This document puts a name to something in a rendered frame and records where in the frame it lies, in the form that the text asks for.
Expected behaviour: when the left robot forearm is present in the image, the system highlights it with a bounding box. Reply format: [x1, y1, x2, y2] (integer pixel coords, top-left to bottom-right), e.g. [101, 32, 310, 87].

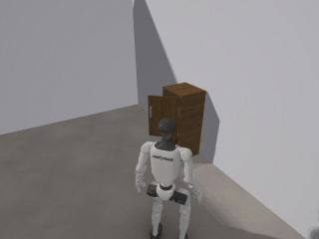
[136, 164, 144, 183]

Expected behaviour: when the right robot forearm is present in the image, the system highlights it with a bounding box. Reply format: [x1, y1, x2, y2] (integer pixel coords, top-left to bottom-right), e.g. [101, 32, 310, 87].
[187, 174, 201, 196]

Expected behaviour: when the robot right hand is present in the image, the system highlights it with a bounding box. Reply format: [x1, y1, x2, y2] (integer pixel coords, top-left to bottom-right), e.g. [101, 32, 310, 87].
[191, 191, 202, 205]

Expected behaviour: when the robot left foot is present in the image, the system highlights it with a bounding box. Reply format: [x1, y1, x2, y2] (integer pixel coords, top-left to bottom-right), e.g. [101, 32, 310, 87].
[151, 223, 162, 239]

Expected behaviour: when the cupboard door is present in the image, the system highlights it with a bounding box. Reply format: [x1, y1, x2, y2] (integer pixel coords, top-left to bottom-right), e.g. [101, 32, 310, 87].
[148, 95, 179, 138]

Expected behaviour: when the robot left hand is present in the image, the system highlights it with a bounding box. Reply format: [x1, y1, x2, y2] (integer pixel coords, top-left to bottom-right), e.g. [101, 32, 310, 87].
[135, 182, 146, 193]

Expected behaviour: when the robot torso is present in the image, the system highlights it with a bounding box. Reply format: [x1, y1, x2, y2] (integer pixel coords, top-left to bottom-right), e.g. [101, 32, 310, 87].
[150, 141, 181, 201]

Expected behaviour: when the robot right upper arm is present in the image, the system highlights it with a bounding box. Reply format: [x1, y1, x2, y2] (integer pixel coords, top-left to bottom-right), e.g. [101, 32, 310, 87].
[178, 146, 193, 184]

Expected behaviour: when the robot left upper arm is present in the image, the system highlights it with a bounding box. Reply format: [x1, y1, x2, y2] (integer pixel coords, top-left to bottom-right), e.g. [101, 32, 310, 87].
[136, 141, 154, 173]

